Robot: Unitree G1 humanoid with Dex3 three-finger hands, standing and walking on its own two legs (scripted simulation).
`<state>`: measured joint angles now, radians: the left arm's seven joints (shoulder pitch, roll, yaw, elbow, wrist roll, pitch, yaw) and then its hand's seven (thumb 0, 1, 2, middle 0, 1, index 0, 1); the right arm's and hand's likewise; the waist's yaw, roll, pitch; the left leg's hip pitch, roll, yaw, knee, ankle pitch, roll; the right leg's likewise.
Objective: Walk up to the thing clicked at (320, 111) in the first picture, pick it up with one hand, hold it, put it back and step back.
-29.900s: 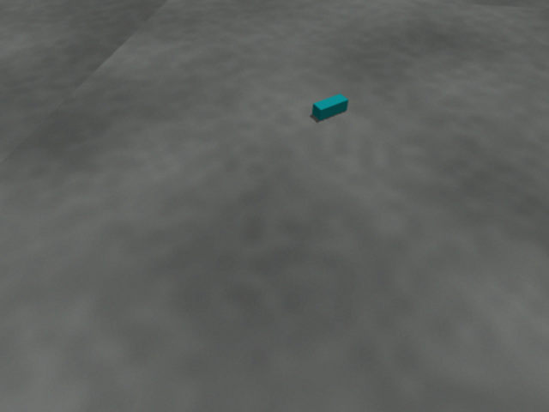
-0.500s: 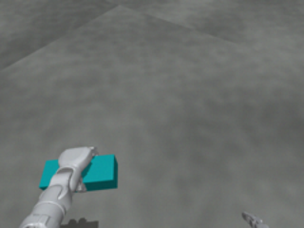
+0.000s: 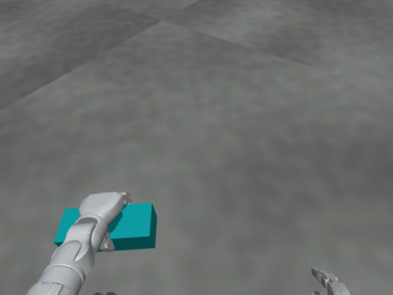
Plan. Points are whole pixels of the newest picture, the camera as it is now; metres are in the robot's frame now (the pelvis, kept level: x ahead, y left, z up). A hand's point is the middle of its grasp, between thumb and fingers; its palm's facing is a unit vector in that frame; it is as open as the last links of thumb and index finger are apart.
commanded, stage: hold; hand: left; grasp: from above
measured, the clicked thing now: (110, 228) +0.30 +0.23 -0.09
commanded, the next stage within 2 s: crouch in 1.22 s
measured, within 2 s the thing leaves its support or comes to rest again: neither
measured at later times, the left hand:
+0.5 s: hand (107, 229) +0.28 +0.21 -0.04, palm faces -0.46 -0.06 -0.88, open 11.0 cm
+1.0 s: hand (108, 228) +0.28 +0.21 -0.04, palm faces -0.46 -0.06 -0.88, open 11.0 cm
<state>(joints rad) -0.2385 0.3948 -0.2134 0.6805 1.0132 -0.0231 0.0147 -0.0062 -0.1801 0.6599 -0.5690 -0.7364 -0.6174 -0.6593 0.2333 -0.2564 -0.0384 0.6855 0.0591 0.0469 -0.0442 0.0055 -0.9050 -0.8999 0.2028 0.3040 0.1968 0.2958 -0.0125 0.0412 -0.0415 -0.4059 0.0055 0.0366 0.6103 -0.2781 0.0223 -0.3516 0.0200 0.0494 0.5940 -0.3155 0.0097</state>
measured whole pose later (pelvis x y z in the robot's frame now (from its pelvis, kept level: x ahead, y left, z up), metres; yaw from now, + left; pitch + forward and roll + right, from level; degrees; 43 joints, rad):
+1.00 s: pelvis -0.01 -0.01 +0.01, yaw +0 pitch +1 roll +0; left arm -0.22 0.40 -0.22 0.63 1.00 -0.04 -0.02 -0.01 -0.18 0.66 -0.57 -0.74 -0.62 -0.66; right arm 0.19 -0.25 -0.03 0.69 0.07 0.07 -0.06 0.01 -0.91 -0.90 0.20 0.30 0.20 0.30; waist 0.00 0.05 0.00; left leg -0.30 0.00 0.03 0.49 -0.21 0.01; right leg -0.25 0.02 0.05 0.49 -0.26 0.00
